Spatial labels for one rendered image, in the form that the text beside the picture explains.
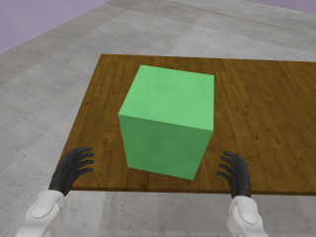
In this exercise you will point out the robot left forearm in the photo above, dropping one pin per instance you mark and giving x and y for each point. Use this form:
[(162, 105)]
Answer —
[(45, 216)]

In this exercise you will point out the left robot hand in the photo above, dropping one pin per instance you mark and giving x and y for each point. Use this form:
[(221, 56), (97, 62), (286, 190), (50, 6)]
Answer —
[(67, 171)]

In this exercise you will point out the robot right forearm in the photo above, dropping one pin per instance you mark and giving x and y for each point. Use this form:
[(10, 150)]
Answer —
[(243, 219)]

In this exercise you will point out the table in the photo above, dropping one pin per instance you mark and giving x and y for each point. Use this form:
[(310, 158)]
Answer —
[(263, 110)]

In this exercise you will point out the carton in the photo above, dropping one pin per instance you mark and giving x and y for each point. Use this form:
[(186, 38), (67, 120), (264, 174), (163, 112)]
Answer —
[(166, 120)]

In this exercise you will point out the right robot hand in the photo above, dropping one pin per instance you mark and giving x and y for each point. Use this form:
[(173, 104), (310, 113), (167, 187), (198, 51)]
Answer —
[(239, 179)]

